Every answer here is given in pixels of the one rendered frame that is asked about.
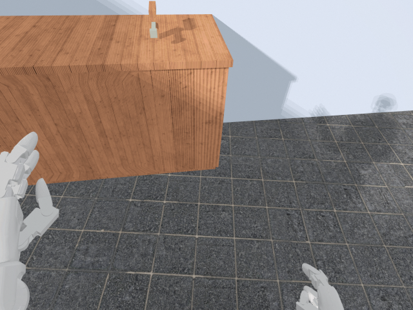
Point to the counter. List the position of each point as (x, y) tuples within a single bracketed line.
[(108, 101)]

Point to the robot left hand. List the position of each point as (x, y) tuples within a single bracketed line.
[(15, 168)]

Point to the robot right hand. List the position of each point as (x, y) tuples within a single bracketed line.
[(326, 297)]

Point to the tap lever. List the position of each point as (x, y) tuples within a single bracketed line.
[(153, 30)]

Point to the robot left forearm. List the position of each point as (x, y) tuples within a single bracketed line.
[(14, 293)]

